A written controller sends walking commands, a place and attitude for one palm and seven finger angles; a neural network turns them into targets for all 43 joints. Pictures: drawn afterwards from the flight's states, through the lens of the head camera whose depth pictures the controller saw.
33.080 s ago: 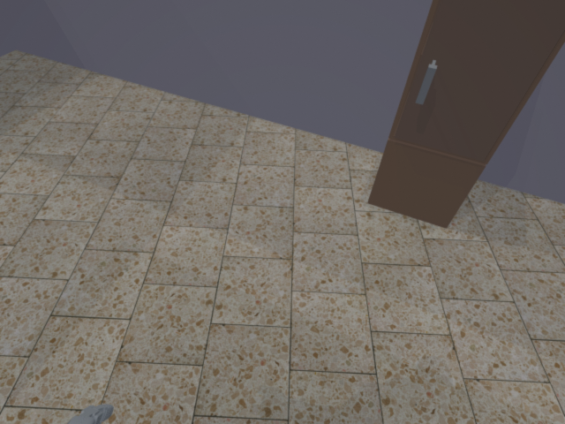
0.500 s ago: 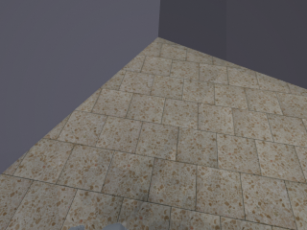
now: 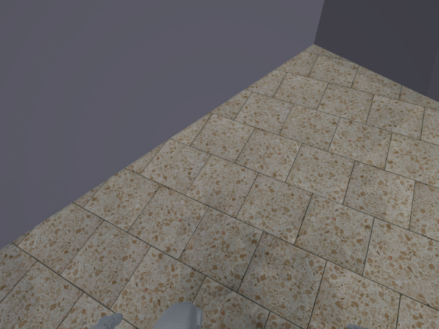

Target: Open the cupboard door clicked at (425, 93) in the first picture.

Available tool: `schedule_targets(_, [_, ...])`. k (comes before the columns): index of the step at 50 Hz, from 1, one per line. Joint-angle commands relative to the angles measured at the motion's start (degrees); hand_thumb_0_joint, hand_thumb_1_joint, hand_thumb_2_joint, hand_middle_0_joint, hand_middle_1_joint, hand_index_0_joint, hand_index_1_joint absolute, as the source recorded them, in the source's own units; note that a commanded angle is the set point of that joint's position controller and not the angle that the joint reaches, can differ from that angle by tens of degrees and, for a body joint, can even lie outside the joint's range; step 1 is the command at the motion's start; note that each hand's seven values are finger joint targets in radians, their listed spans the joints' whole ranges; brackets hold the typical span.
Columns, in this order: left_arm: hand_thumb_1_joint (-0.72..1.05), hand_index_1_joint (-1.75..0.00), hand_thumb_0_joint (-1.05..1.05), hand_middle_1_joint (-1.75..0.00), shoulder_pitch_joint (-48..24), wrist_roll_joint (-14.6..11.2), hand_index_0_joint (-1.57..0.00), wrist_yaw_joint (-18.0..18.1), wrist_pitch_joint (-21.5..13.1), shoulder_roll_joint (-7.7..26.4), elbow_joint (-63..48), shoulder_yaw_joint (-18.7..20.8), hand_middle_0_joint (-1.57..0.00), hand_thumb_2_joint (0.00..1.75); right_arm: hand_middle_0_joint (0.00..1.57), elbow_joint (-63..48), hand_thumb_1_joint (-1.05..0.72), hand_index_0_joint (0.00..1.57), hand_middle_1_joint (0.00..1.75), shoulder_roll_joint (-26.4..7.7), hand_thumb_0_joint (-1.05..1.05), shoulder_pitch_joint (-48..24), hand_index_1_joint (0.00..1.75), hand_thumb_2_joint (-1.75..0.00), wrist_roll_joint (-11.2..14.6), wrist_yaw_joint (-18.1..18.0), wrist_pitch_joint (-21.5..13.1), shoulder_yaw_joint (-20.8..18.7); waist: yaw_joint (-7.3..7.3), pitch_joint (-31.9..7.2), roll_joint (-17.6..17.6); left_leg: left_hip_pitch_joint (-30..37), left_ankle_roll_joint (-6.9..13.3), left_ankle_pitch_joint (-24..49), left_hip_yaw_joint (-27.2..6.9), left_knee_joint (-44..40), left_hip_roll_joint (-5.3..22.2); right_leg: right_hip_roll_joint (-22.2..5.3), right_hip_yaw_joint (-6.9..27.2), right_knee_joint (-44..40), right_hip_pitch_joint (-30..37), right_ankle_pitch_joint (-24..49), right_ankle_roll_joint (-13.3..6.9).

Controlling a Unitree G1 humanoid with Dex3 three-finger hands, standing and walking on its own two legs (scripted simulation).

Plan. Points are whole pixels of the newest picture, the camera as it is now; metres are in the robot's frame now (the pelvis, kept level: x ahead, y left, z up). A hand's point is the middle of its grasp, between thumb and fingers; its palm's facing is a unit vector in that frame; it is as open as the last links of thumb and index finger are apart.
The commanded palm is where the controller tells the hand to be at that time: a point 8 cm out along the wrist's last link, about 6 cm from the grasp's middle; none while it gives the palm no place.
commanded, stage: turn to face it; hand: left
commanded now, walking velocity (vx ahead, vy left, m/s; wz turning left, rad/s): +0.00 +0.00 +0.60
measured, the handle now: out of the picture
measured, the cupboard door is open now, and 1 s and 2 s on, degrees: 53 53 53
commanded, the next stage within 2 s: none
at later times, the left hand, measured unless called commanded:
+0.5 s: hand out of the picture +0.05 +0.22 -0.16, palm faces +0.32 -0.91 -0.26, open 7.4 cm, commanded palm none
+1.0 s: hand out of the picture -0.02 +0.16 -0.19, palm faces +0.60 -0.77 -0.23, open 7.4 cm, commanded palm none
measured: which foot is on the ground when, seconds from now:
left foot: up 0.00-0.24, down 0.26-0.60, up 0.62-0.92, down 0.94-1.00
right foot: down 0.00-0.26, up 0.28-0.60, down 0.62-0.94, up 0.96-1.00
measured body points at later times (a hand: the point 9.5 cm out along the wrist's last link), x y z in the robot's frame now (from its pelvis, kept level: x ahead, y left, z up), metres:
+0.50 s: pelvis +0.03 -0.01 +0.00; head +0.09 +0.01 +0.44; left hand +0.04 +0.27 -0.14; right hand +0.19 -0.23 -0.14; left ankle +0.00 +0.11 -0.74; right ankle +0.07 -0.16 -0.68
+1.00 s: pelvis +0.05 -0.04 -0.01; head +0.09 +0.01 +0.43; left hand -0.05 +0.20 -0.17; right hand +0.29 -0.19 -0.14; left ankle -0.01 +0.06 -0.74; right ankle +0.09 -0.17 -0.70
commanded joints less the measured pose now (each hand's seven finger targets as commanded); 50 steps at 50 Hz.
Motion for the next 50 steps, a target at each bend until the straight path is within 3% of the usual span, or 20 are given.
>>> schedule_targets(1, [0.90,-0.30,0.00,-0.30,5.36,-0.09,-0.20,1.01,-1.65,9.70,-2.18,2.64,-0.20,0.90,0.20,-4.88,-0.90,0.20,0.30,-1.31,0.00,-3.14,0.30,-0.90,0.42,0.64,-1.59,0.26,2.50,-9.18,-12.83,-2.95,-1.32,0.82,2.86,-6.93,1.41,-12.39,4.09,-9.03,16.86,45.98,-4.03])
schedule_targets(8, [0.90,-0.30,0.00,-0.30,7.68,0.20,-0.20,0.88,-1.31,12.34,-0.61,3.70,-0.20,0.90,0.20,-5.85,-0.90,0.20,0.30,-0.77,0.00,-5.61,0.30,-0.90,0.60,0.71,-2.27,1.23,3.62,-9.46,-13.06,5.43,0.70,1.41,6.97,-24.97,0.58,-15.68,1.49,-5.47,17.34,47.76,-4.92])
schedule_targets(11, [0.90,-0.30,0.00,-0.30,5.03,-0.48,-0.20,0.39,-1.26,12.64,-0.79,3.98,-0.20,0.90,0.20,-4.28,-0.90,0.20,0.30,-3.45,0.00,1.69,0.30,-0.90,0.10,0.40,-2.85,0.36,-0.94,-12.35,-9.02,21.28,2.69,14.26,7.13,-38.88,0.50,-14.19,-3.09,6.47,8.97,42.31,-0.69])
schedule_targets(12, [0.90,-0.30,0.00,-0.30,4.10,-0.90,-0.20,0.04,-1.00,10.87,-2.27,3.80,-0.20,0.90,0.20,-3.37,-0.90,0.20,0.30,-9.01,0.00,6.75,0.30,-0.90,-0.48,0.13,-3.33,-1.03,-3.87,-15.57,3.11,33.65,7.70,31.71,-5.47,-40.97,11.05,-9.62,-5.36,18.09,-4.62,21.98,3.04])
schedule_targets(13, [0.90,-0.30,0.00,-0.30,0.59,-1.04,-0.20,-0.11,-0.66,7.36,-5.44,2.34,-0.20,0.90,0.20,-2.89,-0.90,0.20,0.30,-14.83,0.00,10.99,0.30,-0.90,-0.36,-0.28,-3.16,-2.44,-5.97,-15.24,17.67,37.50,17.86,57.55,-24.88,-42.86,26.39,-1.92,-2.67,31.26,-19.22,-19.67,6.33])
schedule_targets(14, [0.90,-0.30,0.00,-0.30,-2.58,-0.44,-0.20,0.33,0.41,9.15,-6.73,2.51,-0.20,0.90,0.20,-1.75,-0.90,0.20,0.30,-14.90,0.00,12.79,0.30,-0.90,0.06,-0.92,-2.89,-2.33,-5.73,-13.87,6.65,35.18,19.95,57.08,-23.12,-41.28,27.57,-2.13,4.99,35.21,-21.79,-19.08,5.82])
schedule_targets(19, [0.90,-0.30,0.00,-0.30,0.25,-0.54,-0.20,-0.40,1.55,7.93,-2.24,3.01,-0.20,0.90,0.20,-4.48,-0.90,0.20,0.30,-9.56,0.00,2.22,0.30,-0.90,-0.16,-2.04,-3.89,-0.73,0.72,-9.80,6.40,22.81,12.40,40.62,-10.83,-43.92,14.28,-0.65,7.07,32.98,-16.16,-4.93,6.36])
schedule_targets(28, [0.90,-0.30,0.00,-0.30,2.31,-0.91,-0.20,-0.55,0.42,7.75,-3.36,2.76,-0.20,0.90,0.20,-5.15,-0.90,0.20,0.30,-9.94,0.00,0.07,0.30,-0.90,-0.15,-1.46,-2.92,-1.90,2.71,-9.44,8.50,11.05,9.39,28.18,-15.17,-38.92,9.75,5.05,3.35,-0.51,4.78,2.49,5.20])
schedule_targets(29, [0.90,-0.30,0.00,-0.30,5.44,-0.64,-0.20,-0.19,-0.27,10.02,-2.86,3.41,-0.20,0.90,0.20,-5.74,-0.90,0.20,0.30,-8.03,0.00,-0.54,0.30,-0.90,0.29,-1.29,-2.92,-1.76,4.45,-10.20,2.43,5.80,6.58,20.14,-13.18,-33.95,6.38,1.20,6.72,-9.65,12.26,6.88,4.37])
schedule_targets(30, [0.90,-0.30,0.00,-0.30,7.34,0.37,-0.20,0.48,-0.89,15.88,-2.60,4.64,-0.20,0.90,0.20,-7.02,-0.90,0.20,0.30,-3.80,0.00,0.75,0.30,-0.90,0.80,-0.88,-2.99,-1.14,4.94,-11.43,-16.10,-4.88,1.60,1.04,-3.32,-20.19,-2.25,-15.33,24.02,-16.51,19.08,11.01,-1.14])
schedule_targets(31, [0.90,-0.30,0.00,-0.30,6.69,0.27,-0.20,0.67,-0.60,17.97,-3.42,4.46,-0.20,0.90,0.20,-8.03,-0.90,0.20,0.30,-4.63,0.00,-0.18,0.30,-0.90,0.51,-0.67,-2.78,-1.41,5.40,-10.82,-17.67,-3.56,0.78,-11.85,-2.11,-5.39,-2.50,-25.27,28.41,-17.62,11.92,16.85,-7.71])
schedule_targets(33, [0.90,-0.30,0.00,-0.30,1.20,-0.15,-0.20,1.14,-0.66,12.70,-4.24,3.27,-0.20,0.90,0.20,-5.71,-0.90,0.20,0.30,-4.15,0.00,0.12,0.30,-0.90,0.07,-0.43,-1.73,-1.48,2.07,-7.02,-15.41,-4.62,0.50,-4.79,-3.78,7.49,1.09,-18.59,20.74,-15.09,6.42,18.75,-7.90])
schedule_targets(36, [0.90,-0.30,0.00,-0.30,-1.80,0.15,-0.20,1.13,-0.70,10.19,-4.99,2.63,-0.20,0.90,0.20,-4.57,-0.90,0.20,0.30,-2.67,0.00,1.32,0.30,-0.90,0.38,0.45,-1.49,-0.52,0.40,-7.40,-15.88,-0.82,-0.82,-1.23,0.43,-1.16,2.27,-13.36,6.47,-11.59,7.91,30.48,-5.16])
schedule_targets(41, [0.90,-0.30,0.00,-0.30,4.03,0.39,-0.20,0.88,-0.82,13.05,-2.65,3.82,-0.20,0.90,0.20,-5.17,-0.90,0.20,0.30,-0.62,0.00,-2.50,0.30,-0.90,0.64,0.89,-2.30,0.62,3.79,-8.59,-12.97,4.81,-0.44,-1.44,5.90,-21.40,0.52,-14.99,3.80,-6.96,14.01,38.96,-5.10])
schedule_targets(44, [0.90,-0.30,0.00,-0.30,3.56,-0.14,-0.20,0.51,-0.60,13.83,-2.15,4.25,-0.20,0.90,0.20,-4.64,-0.90,0.20,0.30,-1.92,0.00,0.83,0.30,-0.90,0.49,0.58,-2.69,0.41,1.77,-9.86,-12.58,12.64,0.61,6.89,7.23,-32.78,-0.33,-14.75,1.02,-1.84,11.23,36.69,-2.42])
schedule_targets(45, [0.90,-0.30,0.00,-0.30,2.38,-0.54,-0.20,0.32,-0.41,13.41,-2.62,4.33,-0.20,0.90,0.20,-3.98,-0.90,0.20,0.30,-3.63,0.00,4.00,0.30,-0.90,0.30,0.57,-2.94,-0.08,-0.43,-11.02,-9.82,19.55,1.47,13.13,6.20,-39.15,0.45,-14.05,-0.78,3.08,6.67,32.02,-0.27])
schedule_targets(46, [0.90,-0.30,0.00,-0.30,2.08,-0.79,-0.20,0.01,-0.06,10.98,-3.76,3.95,-0.20,0.90,0.20,-3.61,-0.90,0.20,0.30,-8.43,0.00,7.44,0.30,-0.90,-0.15,0.46,-3.36,-1.29,-2.30,-13.78,2.70,29.75,5.34,26.68,-5.69,-42.32,9.68,-9.53,-3.49,13.83,-4.32,16.60,3.21])
schedule_targets(47, [0.90,-0.30,0.00,-0.30,-1.32,-1.01,-0.20,-0.20,0.28,6.95,-6.69,2.53,-0.20,0.90,0.20,-2.96,-0.90,0.20,0.30,-14.49,0.00,12.01,0.30,-0.90,-0.56,-0.10,-3.30,-2.83,-5.20,-12.91,18.55,33.34,15.21,50.04,-24.87,-44.19,24.50,-1.93,-2.30,26.36,-18.82,-19.99,6.61])
schedule_targets(48, [0.90,-0.30,0.00,-0.30,-4.98,-0.35,-0.20,0.11,0.98,8.55,-8.13,2.45,-0.20,0.90,0.20,-1.81,-0.90,0.20,0.30,-14.72,0.00,14.65,0.30,-0.90,-0.52,-0.69,-3.05,-2.72,-5.79,-11.62,8.22,29.99,18.07,45.44,-24.72,-43.66,26.44,-1.98,4.53,32.54,-20.30,-19.06,5.55])
schedule_targets(50, [0.90,-0.30,0.00,-0.30,-5.03,-0.42,-0.20,0.19,1.12,7.69,-5.62,2.86,-0.20,0.90,0.20,-2.89,-0.90,0.20,0.30,-11.47,0.00,9.24,0.30,-0.90,-0.53,-1.90,-3.56,-1.82,-3.07,-11.29,13.59,26.41,14.75,40.86,-18.92,-43.88,19.01,-1.79,7.88,35.31,-20.83,-11.40,5.61])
